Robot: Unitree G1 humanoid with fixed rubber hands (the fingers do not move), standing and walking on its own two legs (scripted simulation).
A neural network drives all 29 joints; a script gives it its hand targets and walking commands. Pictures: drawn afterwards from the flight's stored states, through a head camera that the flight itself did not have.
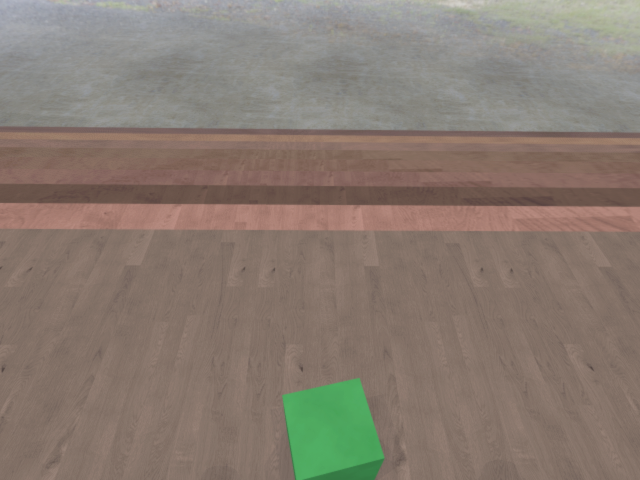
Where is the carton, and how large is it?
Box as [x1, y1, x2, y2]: [282, 378, 384, 479]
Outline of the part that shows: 359,378 282,395 295,479 374,479 384,458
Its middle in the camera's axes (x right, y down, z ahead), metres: +0.02 +0.54 +1.05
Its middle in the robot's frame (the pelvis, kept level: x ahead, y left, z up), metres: +0.39 -0.02 -0.66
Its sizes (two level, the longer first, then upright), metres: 0.210 0.200 0.250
